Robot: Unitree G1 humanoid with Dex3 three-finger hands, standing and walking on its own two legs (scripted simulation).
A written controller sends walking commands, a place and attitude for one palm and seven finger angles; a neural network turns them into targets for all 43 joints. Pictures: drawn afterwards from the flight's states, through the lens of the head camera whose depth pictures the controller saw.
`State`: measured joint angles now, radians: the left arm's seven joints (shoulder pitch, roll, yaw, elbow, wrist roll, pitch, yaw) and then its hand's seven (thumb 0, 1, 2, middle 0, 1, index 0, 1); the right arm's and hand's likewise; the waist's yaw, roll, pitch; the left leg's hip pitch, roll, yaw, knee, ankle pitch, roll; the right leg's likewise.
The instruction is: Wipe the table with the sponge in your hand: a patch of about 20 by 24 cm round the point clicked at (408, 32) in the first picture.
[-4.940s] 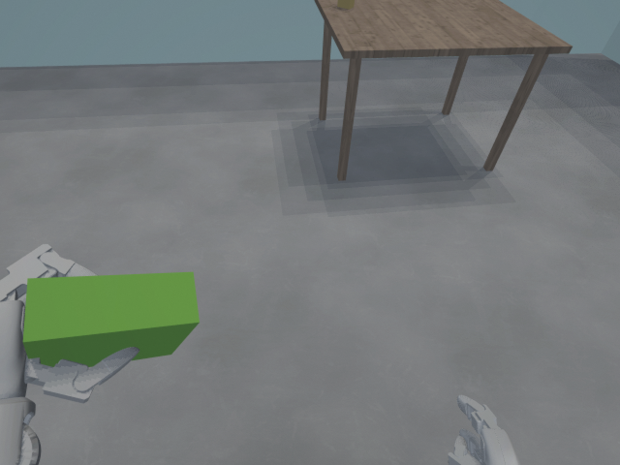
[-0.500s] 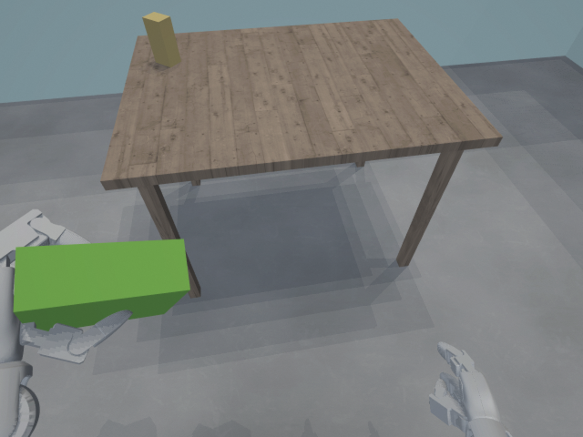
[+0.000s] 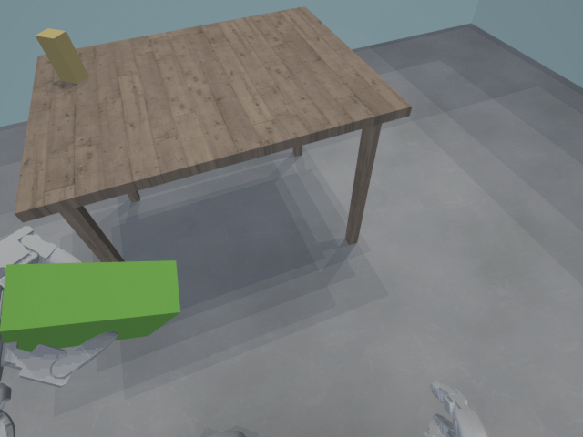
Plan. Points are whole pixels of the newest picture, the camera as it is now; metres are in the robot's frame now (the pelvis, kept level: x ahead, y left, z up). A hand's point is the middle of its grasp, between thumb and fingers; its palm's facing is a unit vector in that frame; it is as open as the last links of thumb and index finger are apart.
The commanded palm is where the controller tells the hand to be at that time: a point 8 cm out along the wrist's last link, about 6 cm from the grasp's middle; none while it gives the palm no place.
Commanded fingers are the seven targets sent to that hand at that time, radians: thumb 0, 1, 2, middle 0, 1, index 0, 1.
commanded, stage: take the last steps up to it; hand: left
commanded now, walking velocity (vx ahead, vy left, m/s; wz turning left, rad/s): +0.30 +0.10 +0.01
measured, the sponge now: (117, 305) +0.23 +0.18 +0.14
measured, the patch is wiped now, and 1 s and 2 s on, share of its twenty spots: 0.00 0.00 0.00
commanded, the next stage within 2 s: none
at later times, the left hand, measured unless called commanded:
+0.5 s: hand (54, 302) +0.22 +0.23 +0.17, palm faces +0.42 -0.79 -0.45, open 9.6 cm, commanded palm +0.17 +0.28 +0.18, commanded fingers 0.00 0.10 1.30 -1.20 -1.60 -1.20 -1.60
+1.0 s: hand (63, 210) +0.33 +0.27 +0.17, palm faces +0.36 -0.82 -0.44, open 9.6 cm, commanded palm +0.27 +0.31 +0.18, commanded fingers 0.00 0.10 1.30 -1.20 -1.60 -1.20 -1.60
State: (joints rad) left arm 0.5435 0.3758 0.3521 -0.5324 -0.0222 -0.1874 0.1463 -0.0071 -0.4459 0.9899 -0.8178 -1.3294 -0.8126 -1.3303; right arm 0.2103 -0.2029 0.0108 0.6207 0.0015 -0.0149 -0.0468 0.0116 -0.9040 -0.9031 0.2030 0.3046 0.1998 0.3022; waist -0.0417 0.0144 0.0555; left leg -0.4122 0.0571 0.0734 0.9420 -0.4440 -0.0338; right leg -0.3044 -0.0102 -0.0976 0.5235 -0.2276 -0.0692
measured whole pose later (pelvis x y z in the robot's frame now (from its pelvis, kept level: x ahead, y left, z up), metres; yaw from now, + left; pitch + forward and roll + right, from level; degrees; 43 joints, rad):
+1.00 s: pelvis +0.10 +0.04 +0.00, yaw -2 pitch +1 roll -1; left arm 0.47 0.37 0.37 -0.54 -0.01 -0.21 0.16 -0.01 -0.45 0.99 -0.82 -1.33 -0.81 -1.33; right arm 0.18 -0.15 0.00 0.60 0.01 -0.10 -0.05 0.01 -0.90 -0.90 0.20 0.30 0.20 0.30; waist -0.01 0.00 0.07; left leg -0.26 0.09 0.19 0.50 -0.25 0.01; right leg -0.46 -0.08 -0.12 0.97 -0.43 0.02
